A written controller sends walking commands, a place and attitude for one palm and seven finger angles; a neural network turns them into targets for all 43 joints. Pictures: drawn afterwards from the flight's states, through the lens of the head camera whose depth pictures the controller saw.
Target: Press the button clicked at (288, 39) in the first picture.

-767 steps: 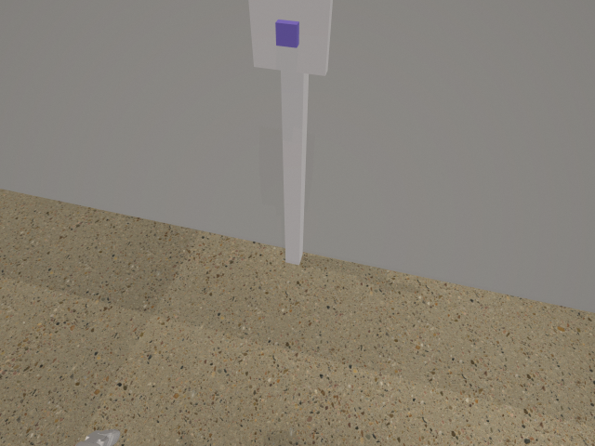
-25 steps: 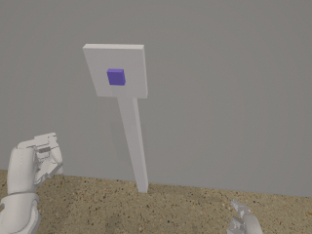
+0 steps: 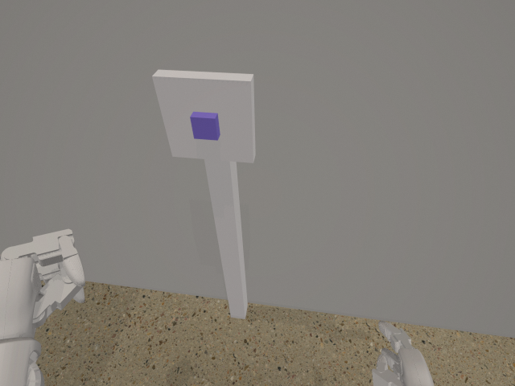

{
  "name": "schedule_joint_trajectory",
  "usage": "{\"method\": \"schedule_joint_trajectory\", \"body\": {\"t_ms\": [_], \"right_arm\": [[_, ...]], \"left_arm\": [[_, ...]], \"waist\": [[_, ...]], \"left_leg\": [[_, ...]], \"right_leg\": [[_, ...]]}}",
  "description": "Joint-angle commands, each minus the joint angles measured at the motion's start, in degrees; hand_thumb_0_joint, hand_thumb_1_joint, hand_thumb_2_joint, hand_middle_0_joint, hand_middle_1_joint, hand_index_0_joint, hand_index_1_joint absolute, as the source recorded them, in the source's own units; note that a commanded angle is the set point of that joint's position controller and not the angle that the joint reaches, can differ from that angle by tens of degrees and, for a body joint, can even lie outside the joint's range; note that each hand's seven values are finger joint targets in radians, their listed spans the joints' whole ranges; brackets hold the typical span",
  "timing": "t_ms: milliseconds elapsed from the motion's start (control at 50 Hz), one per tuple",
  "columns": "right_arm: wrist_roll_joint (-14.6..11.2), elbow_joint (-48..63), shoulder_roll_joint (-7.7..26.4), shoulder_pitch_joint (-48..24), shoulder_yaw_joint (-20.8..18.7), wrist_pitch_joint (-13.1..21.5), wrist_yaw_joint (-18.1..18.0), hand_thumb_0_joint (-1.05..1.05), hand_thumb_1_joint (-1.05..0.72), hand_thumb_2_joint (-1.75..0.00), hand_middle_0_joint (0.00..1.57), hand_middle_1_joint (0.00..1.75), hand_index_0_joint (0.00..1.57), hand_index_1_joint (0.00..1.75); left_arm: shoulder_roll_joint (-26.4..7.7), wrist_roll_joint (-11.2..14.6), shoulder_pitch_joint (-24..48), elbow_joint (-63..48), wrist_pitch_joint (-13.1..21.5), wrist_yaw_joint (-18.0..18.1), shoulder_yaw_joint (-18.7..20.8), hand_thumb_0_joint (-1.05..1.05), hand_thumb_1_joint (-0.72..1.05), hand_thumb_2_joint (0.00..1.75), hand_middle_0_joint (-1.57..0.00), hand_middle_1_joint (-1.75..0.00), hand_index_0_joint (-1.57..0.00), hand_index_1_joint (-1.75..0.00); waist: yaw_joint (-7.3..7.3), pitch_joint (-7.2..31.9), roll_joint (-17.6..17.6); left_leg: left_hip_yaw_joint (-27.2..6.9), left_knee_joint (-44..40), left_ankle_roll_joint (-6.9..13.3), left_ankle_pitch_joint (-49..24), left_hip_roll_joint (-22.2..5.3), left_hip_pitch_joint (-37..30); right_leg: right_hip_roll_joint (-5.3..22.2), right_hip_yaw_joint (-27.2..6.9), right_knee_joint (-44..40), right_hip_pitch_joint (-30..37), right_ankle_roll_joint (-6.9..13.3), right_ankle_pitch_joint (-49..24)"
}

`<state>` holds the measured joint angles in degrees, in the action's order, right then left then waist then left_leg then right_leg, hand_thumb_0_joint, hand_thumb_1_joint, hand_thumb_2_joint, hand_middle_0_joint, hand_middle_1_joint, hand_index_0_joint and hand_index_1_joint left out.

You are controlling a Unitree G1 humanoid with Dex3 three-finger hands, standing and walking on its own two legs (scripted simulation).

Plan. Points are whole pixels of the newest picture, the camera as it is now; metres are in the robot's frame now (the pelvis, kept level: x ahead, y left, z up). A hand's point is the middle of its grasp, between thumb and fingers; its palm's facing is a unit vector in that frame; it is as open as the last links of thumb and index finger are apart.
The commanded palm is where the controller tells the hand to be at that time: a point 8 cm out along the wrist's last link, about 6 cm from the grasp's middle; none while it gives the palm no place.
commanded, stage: step back with the hand held close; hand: left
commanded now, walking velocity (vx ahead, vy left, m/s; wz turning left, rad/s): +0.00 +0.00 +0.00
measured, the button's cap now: (206, 125) +0.52 +0.18 +0.16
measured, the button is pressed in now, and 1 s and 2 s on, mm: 0 0 0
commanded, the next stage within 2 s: stop stepping back and stand still in 1.48 s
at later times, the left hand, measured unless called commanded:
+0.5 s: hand (71, 292) +0.16 +0.25 +0.15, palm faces +0.29 -0.81 -0.50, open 3.1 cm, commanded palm +0.10 +0.29 +0.17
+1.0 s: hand (20, 350) +0.10 +0.26 +0.16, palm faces +0.40 -0.82 -0.41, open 3.1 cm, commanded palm +0.03 +0.30 +0.17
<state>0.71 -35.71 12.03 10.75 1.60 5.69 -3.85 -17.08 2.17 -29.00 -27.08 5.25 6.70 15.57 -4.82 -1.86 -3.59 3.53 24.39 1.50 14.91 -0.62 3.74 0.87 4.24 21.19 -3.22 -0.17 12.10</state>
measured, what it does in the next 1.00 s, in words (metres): shifts its weight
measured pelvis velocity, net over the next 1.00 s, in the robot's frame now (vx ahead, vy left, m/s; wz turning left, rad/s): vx -0.10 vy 0.02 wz -0.01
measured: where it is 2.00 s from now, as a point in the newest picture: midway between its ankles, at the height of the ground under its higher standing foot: outside the picture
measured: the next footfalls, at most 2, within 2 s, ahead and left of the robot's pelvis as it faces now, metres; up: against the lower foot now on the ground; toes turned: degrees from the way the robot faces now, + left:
right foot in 1.30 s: -0.20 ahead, -0.11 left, +0.00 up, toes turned -3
left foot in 1.86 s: -0.18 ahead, +0.17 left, +0.00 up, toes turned -1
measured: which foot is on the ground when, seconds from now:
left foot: down 0.00-1.00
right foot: down 0.00-1.00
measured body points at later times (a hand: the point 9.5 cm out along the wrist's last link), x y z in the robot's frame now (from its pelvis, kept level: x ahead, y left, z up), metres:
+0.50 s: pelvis -0.03 +0.01 -0.01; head -0.01 +0.01 +0.44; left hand +0.14 +0.29 +0.18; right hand +0.14 -0.24 -0.08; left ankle -0.01 +0.10 -0.74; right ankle +0.00 -0.12 -0.74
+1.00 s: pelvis -0.10 +0.02 -0.03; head -0.08 +0.04 +0.42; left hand +0.07 +0.30 +0.18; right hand +0.07 -0.22 -0.10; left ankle -0.01 +0.10 -0.74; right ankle +0.00 -0.12 -0.74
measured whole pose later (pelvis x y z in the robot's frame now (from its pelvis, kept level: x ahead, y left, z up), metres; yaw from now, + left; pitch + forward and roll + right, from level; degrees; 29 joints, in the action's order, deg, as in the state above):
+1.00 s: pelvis -0.10 +0.02 -0.03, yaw +0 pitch +0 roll -2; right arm 0.4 -33.1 12.4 12.5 -0.1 5.1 -4.1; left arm -20.5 0.2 -32.8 -35.7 16.6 9.3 21.9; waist -0.2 -2.2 1.0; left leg 3.4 40.2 3.2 16.5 0.9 27.0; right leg 1.0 0.8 34.6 -25.7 -1.3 9.0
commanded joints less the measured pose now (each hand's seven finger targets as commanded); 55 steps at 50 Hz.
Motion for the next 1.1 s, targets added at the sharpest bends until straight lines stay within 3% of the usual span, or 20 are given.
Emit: {"method": "schedule_joint_trajectory", "body": {"t_ms": [0,60,80,120,220,280,380,480,620,700,760,800,860,920,960,980,1020,1040,1060,1080], "right_arm": [[0.26,9.2,6.25,-7.08,-2.12,3.34,-0.52,0.0,-0.9,-0.9,0.2,0.3,0.2,0.3],[0.24,8.88,6.37,-7.33,-2.08,3.24,-0.62,0.0,-0.9,-0.9,0.2,0.3,0.2,0.3],[-0.36,11.46,7.29,-6.44,-2.02,1.72,-0.59,0.0,-0.9,-0.9,0.2,0.3,0.2,0.3],[0.04,10.68,6.74,-5.93,-2.47,0.02,-0.43,0.0,-0.9,-0.9,0.2,0.3,0.2,0.3],[-0.25,12.45,7.6,-5.68,-3.67,-1.68,-0.42,0.0,-0.9,-0.9,0.2,0.3,0.2,0.3],[-0.61,13.57,7.24,-5.73,-4.07,-2.42,-0.62,0.0,-0.9,-0.9,0.2,0.3,0.2,0.3],[-0.98,14.74,7.37,-5.47,-4.63,-2.75,-0.83,0.0,-0.9,-0.9,0.2,0.3,0.2,0.3],[-1.01,14.84,7.64,-4.71,-4.92,-1.74,-1.03,0.0,-0.9,-0.9,0.2,0.3,0.2,0.3],[-0.93,14.77,8.37,-3.34,-4.89,0.61,-1.15,0.0,-0.9,-0.9,0.2,0.3,0.2,0.3],[-0.75,14.41,8.15,-3.07,-4.66,2.01,-1.44,0.0,-0.9,-0.9,0.2,0.3,0.2,0.3],[-0.74,14.23,8.07,-2.89,-4.75,2.74,-1.49,0.0,-0.9,-0.9,0.2,0.3,0.2,0.3],[-0.74,13.86,7.77,-2.28,-4.9,3.02,-1.27,0.0,-0.9,-0.9,0.2,0.3,0.2,0.3],[-0.26,12.52,7.41,-1.85,-4.62,3.05,-1.13,0.0,-0.9,-0.9,0.2,0.3,0.2,0.3],[-0.02,11.03,7.04,-1.73,-4.33,2.51,-0.9,0.0,-0.9,-0.9,0.2,0.3,0.2,0.3],[-0.07,11.19,7.4,-2.28,-4.38,2.34,-1.1,0.0,-0.9,-0.9,0.2,0.3,0.2,0.3],[-0.15,11.71,7.76,-2.94,-4.32,2.53,-1.25,0.0,-0.9,-0.9,0.2,0.3,0.2,0.3],[0.07,12.38,8.69,-4.15,-4.79,3.64,-1.38,0.0,-0.9,-0.9,0.2,0.3,0.2,0.3],[0.15,12.29,7.55,-4.1,-5.2,4.02,-1.52,0.0,-0.9,-0.9,0.2,0.3,0.2,0.3],[0.45,11.77,7.33,-3.3,-5.66,4.44,-1.24,0.0,-0.9,-0.9,0.2,0.3,0.2,0.3],[0.52,11.42,7.17,-2.99,-5.8,4.97,-0.85,0.0,-0.9,-0.9,0.2,0.3,0.2,0.3]], "left_arm": [[-9.34,0.38,3.49,-12.64,3.59,1.07,6.05,0.0,0.9,0.9,-1.3,-1.5,-1.3,-1.5],[-10.44,0.36,6.62,-12.31,3.52,1.2,6.77,0.0,0.9,0.9,-1.3,-1.5,-1.3,-1.5],[-16.46,1.25,9.21,-14.69,5.68,1.05,13.61,0.0,0.9,0.9,-1.3,-1.5,-1.3,-1.5],[-10.42,0.69,0.34,-9.22,6.06,0.08,8.97,0.0,0.9,0.9,-1.3,-1.5,-1.3,-1.5],[-11.52,0.42,-3.93,-13.74,7.56,0.41,9.47,0.0,0.9,0.9,-1.3,-1.5,-1.3,-1.5],[-12.93,0.64,-6.83,-15.1,7.8,0.79,11.32,0.0,0.9,0.9,-1.3,-1.5,-1.3,-1.5],[-13.67,0.58,-8.73,-17.46,8.48,1.36,12.45,0.0,0.9,0.9,-1.3,-1.5,-1.3,-1.5],[-13.26,-0.02,-8.42,-17.67,9.32,1.9,12.48,0.0,0.9,0.9,-1.3,-1.5,-1.3,-1.5],[-12.95,-1.39,-5.06,-18.86,11.28,2.87,12.83,0.0,0.9,0.9,-1.3,-1.5,-1.3,-1.5],[-12.55,-1.96,-4.41,-18.98,12.49,3.19,13.13,0.0,0.9,0.9,-1.3,-1.5,-1.3,-1.5],[-12.77,-2.22,-3.72,-18.54,13.29,3.16,13.82,0.0,0.9,0.9,-1.3,-1.5,-1.3,-1.5],[-12.62,-1.96,-3.77,-18.55,13.61,3.04,13.65,0.0,0.9,0.9,-1.3,-1.5,-1.3,-1.5],[-12.8,-1.46,-2.35,-18.75,13.8,3.32,12.62,0.0,0.9,0.9,-1.3,-1.5,-1.3,-1.5],[-13.42,-1.19,-1.94,-18.99,14.12,4.02,12.23,0.0,0.9,0.9,-1.3,-1.5,-1.3,-1.5],[-14.2,-1.2,-3.01,-19.65,14.53,4.35,13.33,0.0,0.9,0.9,-1.3,-1.5,-1.3,-1.5],[-13.89,-1.35,-3.41,-20.25,14.9,4.3,13.38,0.0,0.9,0.9,-1.3,-1.5,-1.3,-1.5],[-13.77,-2.45,-3.78,-20.6,15.62,4.02,15.48,0.0,0.9,0.9,-1.3,-1.5,-1.3,-1.5],[-15.18,-2.38,-3.13,-21.36,15.97,3.83,16.22,0.0,0.9,0.9,-1.3,-1.5,-1.3,-1.5],[-15.28,-2.2,-4.43,-21.06,15.98,3.75,16.73,0.0,0.9,0.9,-1.3,-1.5,-1.3,-1.5],[-14.38,-1.78,-5.6,-21.37,16.12,3.54,16.03,0.0,0.9,0.9,-1.3,-1.5,-1.3,-1.5]], "waist": [[0.48,2.76,-0.49],[0.84,1.76,-0.47],[3.42,-3.42,1.72],[3.75,-0.44,5.92],[3.81,9.02,1.43],[3.7,11.8,2.43],[3.77,11.58,0.48],[4.06,9.06,0.33],[4.94,4.93,1.25],[4.82,5.24,-1.43],[4.82,4.83,-0.95],[5.02,5.19,3.08],[5.47,3.8,7.48],[5.78,5.28,8.42],[5.76,5.81,4.77],[5.72,5.62,0.15],[5.0,6.79,-11.88],[5.04,7.84,-10.05],[4.87,8.29,-6.07],[4.69,8.75,-5.2]], "left_leg": [[-3.98,-4.87,-1.05,-12.17,-1.14,1.94],[-3.93,-5.01,-1.04,-11.03,-1.13,2.21],[-4.05,-3.73,0.64,-5.74,-2.01,7.01],[-4.05,-1.86,0.84,-6.39,-1.71,5.57],[-3.99,-1.22,0.79,-16.25,-3.09,5.84],[-4.36,-0.45,0.59,-20.7,-3.81,6.92],[-5.68,-0.61,0.75,-20.75,-4.95,11.01],[-6.87,-2.29,2.0,-9.39,-6.26,18.58],[-9.48,-4.04,3.69,17.21,-6.65,30.74],[-11.18,-5.98,4.39,20.78,-8.3,35.1],[-11.51,-5.06,4.63,22.93,-8.18,37.95],[-9.98,-0.94,3.79,21.26,-6.09,34.59],[-7.92,8.0,1.63,16.85,-2.55,24.52],[-7.44,12.37,0.7,11.3,-1.37,16.64],[-10.62,6.27,1.56,12.47,-3.51,18.75],[-13.55,0.49,2.82,16.02,-6.23,23.92],[-24.58,-16.17,7.3,28.44,-17.14,42.3],[-26.5,-17.93,8.56,25.68,-19.52,42.57],[-25.11,-14.8,8.88,18.7,-19.0,37.69],[-22.43,-12.03,8.4,11.68,-17.84,31.78]], "right_leg": [[-1.06,-3.01,-2.98,-0.12,1.92,-6.67],[-1.09,-3.24,-3.63,-0.74,1.87,-5.8],[1.69,-9.35,-7.03,-8.67,1.46,-6.38],[3.15,-9.55,-7.75,-9.86,1.42,-6.37],[3.17,-7.14,-1.03,-4.93,0.73,-16.82],[3.07,-6.2,2.04,-3.48,0.39,-20.97],[2.46,-5.9,5.83,-3.94,0.08,-19.85],[1.99,-7.15,8.59,-4.41,-0.09,-13.27],[2.35,-9.89,9.23,-5.71,0.42,1.79],[0.92,-8.51,13.86,-3.2,0.0,1.58],[0.56,-9.91,14.91,-2.0,0.12,1.39],[2.07,-12.51,11.03,-5.98,0.93,3.22],[6.61,-17.44,1.63,-19.44,3.36,12.47],[9.18,-17.06,-0.36,-26.17,4.62,11.46],[6.1,-13.78,3.6,-23.87,3.13,10.43],[3.29,-11.72,8.53,-19.47,1.87,9.91],[-4.67,-5.36,30.27,-1.6,-1.18,5.1],[-5.03,-6.34,36.56,-1.19,-1.28,8.03],[-5.09,-7.51,37.11,-4.8,-0.81,11.01],[-4.71,-7.21,34.38,-8.39,-0.56,13.35]]}}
